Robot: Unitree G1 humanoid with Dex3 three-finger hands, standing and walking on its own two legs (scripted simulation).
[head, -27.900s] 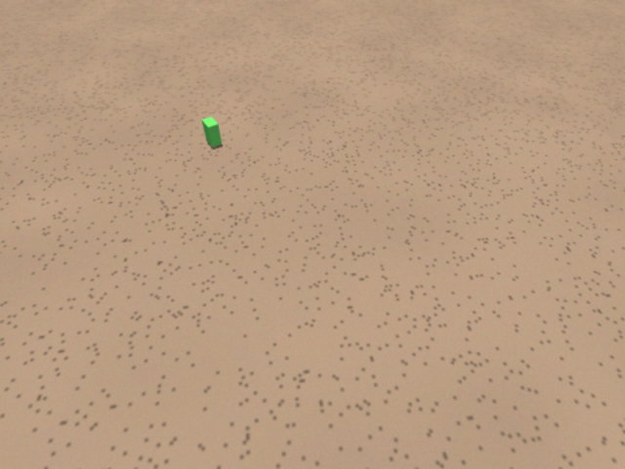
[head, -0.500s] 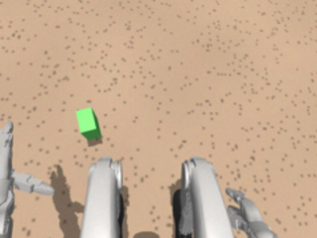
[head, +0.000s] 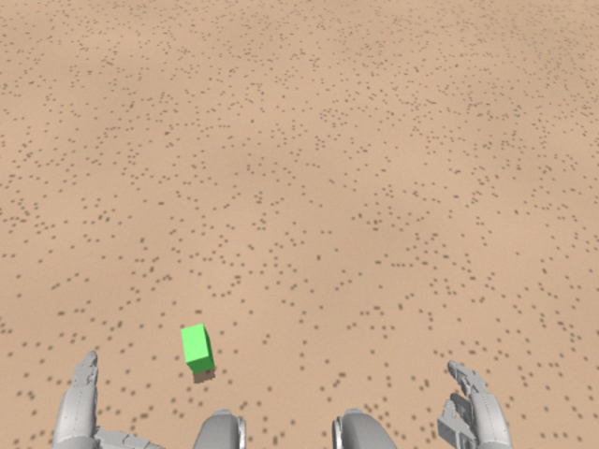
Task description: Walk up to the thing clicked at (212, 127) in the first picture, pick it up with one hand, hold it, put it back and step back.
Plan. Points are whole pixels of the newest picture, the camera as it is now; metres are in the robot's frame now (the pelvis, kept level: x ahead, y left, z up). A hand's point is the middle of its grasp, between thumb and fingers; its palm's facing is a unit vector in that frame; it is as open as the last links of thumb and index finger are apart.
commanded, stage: home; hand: left
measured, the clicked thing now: (198, 349) +0.43 +0.23 -0.60
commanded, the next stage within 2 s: stand in 1.96 s
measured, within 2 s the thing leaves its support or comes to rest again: neither
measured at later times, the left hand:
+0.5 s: hand (120, 434) +0.18 +0.19 +0.00, palm faces +0.13 -0.94 -0.31, open 17.4 cm
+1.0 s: hand (132, 436) +0.18 +0.18 +0.00, palm faces +0.11 -0.95 -0.30, open 17.5 cm
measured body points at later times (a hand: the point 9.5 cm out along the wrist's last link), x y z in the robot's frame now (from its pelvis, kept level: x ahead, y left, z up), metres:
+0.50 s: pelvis +0.02 +0.00 +0.06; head +0.05 +0.00 +0.51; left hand +0.17 +0.24 +0.02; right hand +0.19 -0.23 -0.01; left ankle +0.03 +0.13 -0.62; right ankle +0.02 -0.14 -0.62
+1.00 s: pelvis +0.01 -0.01 +0.06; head +0.04 -0.01 +0.51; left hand +0.17 +0.23 +0.03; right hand +0.18 -0.25 -0.01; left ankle +0.03 +0.13 -0.62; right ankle +0.02 -0.14 -0.62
